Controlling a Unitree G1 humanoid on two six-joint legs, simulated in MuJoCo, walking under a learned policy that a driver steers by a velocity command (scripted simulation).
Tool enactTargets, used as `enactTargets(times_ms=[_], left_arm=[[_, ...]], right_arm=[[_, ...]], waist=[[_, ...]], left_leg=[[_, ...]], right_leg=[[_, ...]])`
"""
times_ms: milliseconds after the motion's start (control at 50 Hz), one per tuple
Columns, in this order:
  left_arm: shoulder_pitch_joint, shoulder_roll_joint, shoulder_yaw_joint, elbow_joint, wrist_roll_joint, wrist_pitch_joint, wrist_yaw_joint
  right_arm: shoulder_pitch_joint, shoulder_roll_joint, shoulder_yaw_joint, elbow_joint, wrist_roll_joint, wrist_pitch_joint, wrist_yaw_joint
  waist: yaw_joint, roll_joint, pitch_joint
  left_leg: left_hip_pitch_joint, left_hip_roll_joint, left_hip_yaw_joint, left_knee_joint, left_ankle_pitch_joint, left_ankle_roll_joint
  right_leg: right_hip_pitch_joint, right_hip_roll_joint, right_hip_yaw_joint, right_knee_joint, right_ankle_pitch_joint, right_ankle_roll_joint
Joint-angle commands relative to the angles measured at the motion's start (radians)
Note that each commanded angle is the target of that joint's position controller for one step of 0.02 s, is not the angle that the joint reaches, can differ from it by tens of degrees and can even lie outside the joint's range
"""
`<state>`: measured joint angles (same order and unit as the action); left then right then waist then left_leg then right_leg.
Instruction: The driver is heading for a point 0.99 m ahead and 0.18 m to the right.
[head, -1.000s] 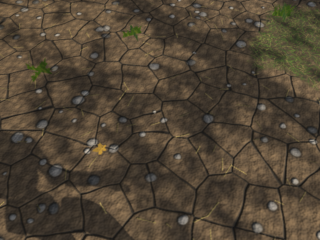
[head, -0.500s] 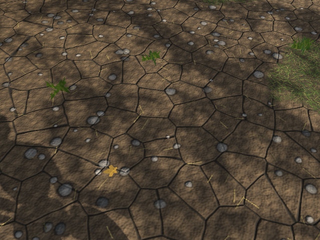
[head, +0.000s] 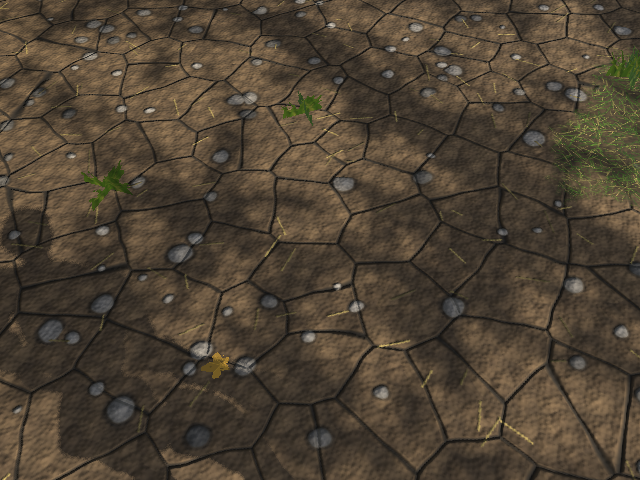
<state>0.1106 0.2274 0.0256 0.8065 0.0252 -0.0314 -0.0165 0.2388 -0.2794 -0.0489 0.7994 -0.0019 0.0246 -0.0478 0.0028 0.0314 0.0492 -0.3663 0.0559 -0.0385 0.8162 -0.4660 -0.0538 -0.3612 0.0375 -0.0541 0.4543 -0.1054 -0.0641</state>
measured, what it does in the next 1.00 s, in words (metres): steps on the spot: left foot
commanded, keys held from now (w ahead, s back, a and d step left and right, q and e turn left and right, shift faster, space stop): no key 0.84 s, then w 0.16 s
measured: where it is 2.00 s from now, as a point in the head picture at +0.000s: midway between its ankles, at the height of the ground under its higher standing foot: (385, 435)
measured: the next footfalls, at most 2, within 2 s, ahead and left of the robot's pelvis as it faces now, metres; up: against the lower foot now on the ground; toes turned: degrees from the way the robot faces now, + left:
left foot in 0.08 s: +0.07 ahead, +0.15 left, +0.00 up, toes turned +0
right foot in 1.50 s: +0.41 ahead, -0.13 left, +0.00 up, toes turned -18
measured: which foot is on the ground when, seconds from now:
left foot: up 0.00-0.06, down 0.08-1.00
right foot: down 0.00-1.00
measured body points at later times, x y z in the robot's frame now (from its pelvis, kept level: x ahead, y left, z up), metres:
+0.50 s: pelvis +0.06 +0.02 +0.00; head +0.07 +0.02 +0.45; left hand +0.17 +0.27 -0.13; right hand +0.13 -0.24 -0.14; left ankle +0.03 +0.15 -0.73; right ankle +0.08 -0.09 -0.73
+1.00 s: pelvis +0.07 +0.02 +0.00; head +0.08 +0.02 +0.45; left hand +0.14 +0.28 -0.15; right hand +0.09 -0.24 -0.15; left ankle +0.03 +0.14 -0.73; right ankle +0.08 -0.09 -0.73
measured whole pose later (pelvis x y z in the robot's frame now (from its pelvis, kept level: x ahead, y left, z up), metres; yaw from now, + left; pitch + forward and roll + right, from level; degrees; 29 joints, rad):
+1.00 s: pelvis +0.07 +0.02 +0.00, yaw +0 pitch -1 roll +0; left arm 0.17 0.23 0.05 1.09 -0.02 -0.01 0.02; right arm 0.31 -0.21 -0.03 1.03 0.01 -0.03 -0.04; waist 0.00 0.00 0.00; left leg -0.20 0.02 0.01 0.63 -0.46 0.04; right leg -0.27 0.01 -0.03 0.59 -0.33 -0.05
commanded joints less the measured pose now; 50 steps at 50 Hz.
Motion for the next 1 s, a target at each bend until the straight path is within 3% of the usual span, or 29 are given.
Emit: enactTargets(times_ms=[20,60,80,100,120,140,160,240,380,560,840,860,900,940,980,1000], left_arm=[[-0.075,0.147,0.035,-0.053,-0.010,-0.003,0.015],[-0.069,0.117,0.023,-0.037,-0.018,0.005,0.018],[-0.045,0.094,0.015,-0.022,-0.015,0.006,0.016],[-0.012,0.101,0.019,-0.017,-0.010,0.008,0.015],[-0.012,0.104,0.022,-0.015,-0.012,0.010,0.018],[-0.023,0.109,0.022,-0.011,-0.010,0.010,0.022],[-0.013,0.104,0.023,-0.003,-0.011,0.010,0.025],[0.005,0.101,0.023,0.034,-0.013,0.009,0.025],[0.005,0.101,0.024,0.094,-0.024,0.013,0.024],[-0.007,0.113,0.026,0.161,-0.027,0.030,0.037],[-0.028,0.107,0.025,0.230,-0.028,0.038,0.044],[-0.009,0.104,0.025,0.243,-0.029,0.039,0.044],[0.015,0.131,0.037,0.253,-0.043,0.042,0.046],[0.042,0.150,0.044,0.250,-0.047,0.025,0.044],[0.112,0.182,0.056,0.264,-0.050,0.002,0.038],[0.125,0.192,0.060,0.263,-0.049,-0.007,0.037]], right_arm=[[0.133,-0.060,-0.016,0.003,-0.005,-0.001,0.000],[0.132,-0.055,-0.015,0.014,-0.022,-0.001,0.008],[0.108,-0.071,-0.014,-0.002,-0.032,-0.003,0.007],[0.072,-0.132,-0.025,-0.017,-0.026,-0.004,0.001],[0.050,-0.129,-0.027,-0.002,-0.019,-0.011,0.003],[0.021,-0.086,-0.015,-0.006,-0.022,-0.024,0.006],[0.002,-0.066,-0.009,-0.002,-0.026,-0.036,0.007],[0.041,-0.068,-0.009,0.019,-0.009,-0.062,0.009],[0.058,-0.064,-0.008,0.052,-0.004,-0.053,0.007],[0.045,-0.049,-0.005,0.105,-0.004,-0.041,0.006],[0.051,-0.034,0.002,0.190,-0.006,-0.037,-0.002],[0.075,-0.027,0.003,0.206,-0.003,-0.036,-0.003],[0.066,-0.036,-0.002,0.203,0.006,-0.035,-0.006],[0.049,-0.020,0.002,0.184,0.011,-0.052,-0.007],[0.040,0.017,0.008,0.174,0.017,-0.080,0.004],[0.033,0.012,0.005,0.173,0.019,-0.088,0.011]], waist=[[-0.044,-0.146,-0.136],[-0.057,-0.121,-0.105],[-0.046,-0.089,-0.062],[0.000,-0.010,-0.013],[0.018,0.077,0.011],[0.017,0.098,0.023],[0.028,0.113,0.014],[0.007,0.021,-0.035],[-0.006,-0.031,-0.083],[-0.001,-0.032,-0.067],[0.000,-0.030,-0.037],[-0.002,-0.036,-0.056],[0.009,-0.048,-0.004],[0.020,-0.107,0.067],[0.031,-0.195,0.060],[0.030,-0.198,0.051]], left_leg=[[0.198,-0.002,0.025,-0.171,0.166,0.016],[0.281,-0.013,0.040,-0.282,0.257,0.044],[0.265,0.028,-0.014,-0.348,0.263,0.069],[0.168,0.073,-0.066,-0.396,0.137,0.101],[0.007,0.056,-0.069,-0.435,-0.067,0.116],[-0.051,0.044,-0.063,-0.471,-0.103,0.099],[-0.058,0.042,-0.058,-0.477,-0.063,0.077],[0.067,0.021,-0.025,-0.400,0.178,0.052],[0.136,0.007,-0.002,-0.359,0.358,0.059],[0.151,-0.006,0.018,-0.372,0.386,0.056],[0.146,-0.016,0.037,-0.406,0.302,0.047],[0.151,-0.029,0.052,-0.404,0.193,0.052],[0.081,-0.051,0.068,-0.362,-0.076,0.083],[-0.018,-0.051,0.070,-0.288,-0.156,0.102],[-0.071,-0.064,0.099,-0.153,-0.040,0.108],[-0.041,-0.052,0.081,-0.109,-0.014,0.121]], right_leg=[[-0.013,-0.228,0.225,-0.212,-0.227,-0.140],[-0.081,-0.192,0.205,-0.205,-0.414,-0.076],[-0.102,-0.162,0.190,-0.183,-0.476,-0.025],[-0.081,-0.107,0.141,-0.140,-0.456,0.017],[0.040,-0.066,0.082,-0.093,-0.349,0.040],[0.114,-0.066,0.081,-0.045,-0.266,0.041],[0.147,-0.068,0.078,-0.024,-0.215,0.031],[0.123,-0.079,0.087,-0.015,-0.102,0.001],[0.171,-0.082,0.079,0.028,0.110,0.002],[0.197,-0.086,0.084,0.029,0.149,0.000],[0.194,-0.082,0.087,-0.007,0.061,0.003],[0.199,-0.072,0.080,-0.014,-0.073,-0.001],[0.139,-0.070,0.100,-0.036,-0.490,-0.029],[0.096,-0.151,0.228,-0.115,-0.696,-0.079],[0.142,-0.283,0.444,-0.224,-0.764,-0.157],[0.112,-0.325,0.519,-0.261,-0.761,-0.185]])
